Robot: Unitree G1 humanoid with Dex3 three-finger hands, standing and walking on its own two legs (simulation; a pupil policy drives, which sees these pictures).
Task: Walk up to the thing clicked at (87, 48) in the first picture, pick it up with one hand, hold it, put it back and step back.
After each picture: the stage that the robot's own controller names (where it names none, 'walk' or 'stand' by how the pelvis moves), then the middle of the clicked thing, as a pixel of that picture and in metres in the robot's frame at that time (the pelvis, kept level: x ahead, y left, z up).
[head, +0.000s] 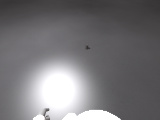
stand; (86, 46) +1.52 +0.12 -0.72
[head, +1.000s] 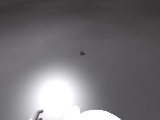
walk; (81, 52) +1.38 +0.28 -0.72
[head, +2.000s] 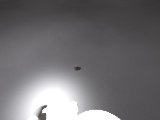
walk; (76, 67) +0.88 +0.28 -0.72
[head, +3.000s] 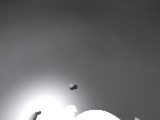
walk; (71, 86) +0.49 +0.23 -0.70
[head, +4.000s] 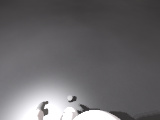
stand; (70, 99) +0.32 +0.20 -0.70
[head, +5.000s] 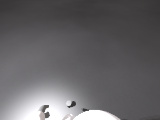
stand; (69, 104) +0.29 +0.22 -0.72
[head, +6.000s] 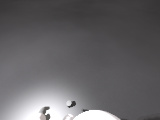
stand; (69, 104) +0.29 +0.22 -0.72
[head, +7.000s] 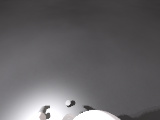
stand; (68, 103) +0.28 +0.23 -0.72
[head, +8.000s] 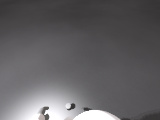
stand; (68, 106) +0.27 +0.23 -0.73
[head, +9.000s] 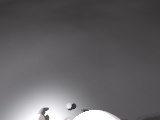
stand; (69, 106) +0.27 +0.21 -0.73
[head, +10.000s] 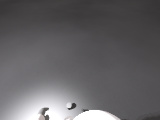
stand; (69, 106) +0.27 +0.21 -0.73
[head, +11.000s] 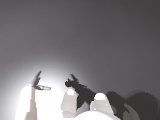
go down; (68, 84) +0.33 +0.19 -0.58
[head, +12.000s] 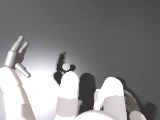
go down; (66, 68) +0.39 +0.21 -0.33
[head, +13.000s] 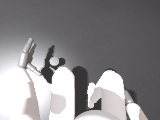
close in; (54, 62) +0.38 +0.22 -0.26
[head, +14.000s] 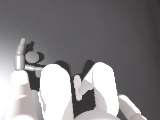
close; (31, 59) +0.38 +0.24 -0.22
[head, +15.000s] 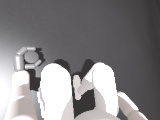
close; (30, 58) +0.37 +0.25 -0.23
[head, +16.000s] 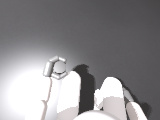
lift; (60, 69) +0.31 +0.22 -0.06
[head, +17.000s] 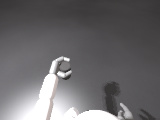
lift; (65, 71) +0.33 +0.17 +0.06
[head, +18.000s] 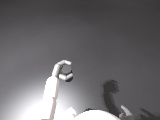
hold; (67, 73) +0.33 +0.17 +0.01
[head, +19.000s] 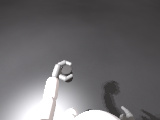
hold; (67, 74) +0.32 +0.17 +0.01
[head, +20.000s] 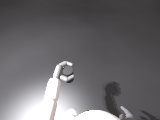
hold; (68, 74) +0.32 +0.16 +0.02
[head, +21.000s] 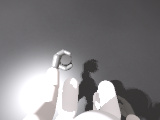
crouch; (66, 62) +0.39 +0.17 -0.08
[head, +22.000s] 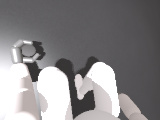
lower; (29, 53) +0.41 +0.25 -0.22
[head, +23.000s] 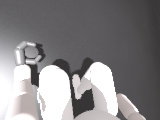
lower; (30, 54) +0.40 +0.24 -0.23
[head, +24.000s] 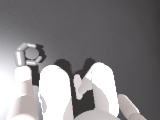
lower; (31, 55) +0.39 +0.24 -0.23
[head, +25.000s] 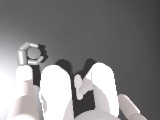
lower; (33, 55) +0.39 +0.24 -0.22
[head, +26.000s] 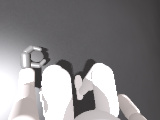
loosen; (36, 58) +0.38 +0.23 -0.23
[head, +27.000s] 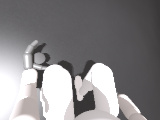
withdraw; (38, 59) +0.38 +0.22 -0.23
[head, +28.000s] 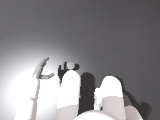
walk; (70, 67) +0.40 +0.17 -0.32
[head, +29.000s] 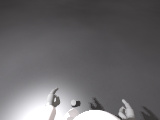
stand; (73, 103) +0.30 +0.14 -0.66
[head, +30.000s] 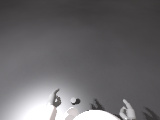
stand; (73, 101) +0.32 +0.16 -0.67
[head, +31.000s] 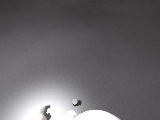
stand; (75, 102) +0.32 +0.14 -0.70
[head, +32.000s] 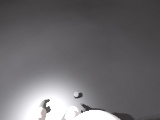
walk; (76, 95) +0.35 +0.14 -0.71
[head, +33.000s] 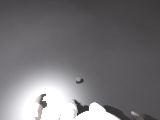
walk; (78, 80) +0.50 +0.09 -0.71
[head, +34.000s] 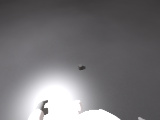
walk; (80, 66) +0.80 +0.20 -0.69
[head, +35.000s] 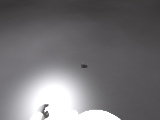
stand; (82, 64) +0.97 +0.15 -0.71
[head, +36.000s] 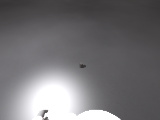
stand; (81, 64) +0.97 +0.16 -0.73
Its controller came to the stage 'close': yes
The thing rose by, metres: 0.72
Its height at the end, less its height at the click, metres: +0.00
